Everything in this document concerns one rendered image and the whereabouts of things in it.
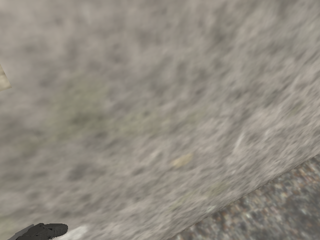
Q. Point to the robot left hand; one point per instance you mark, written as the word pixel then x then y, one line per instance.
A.
pixel 43 231

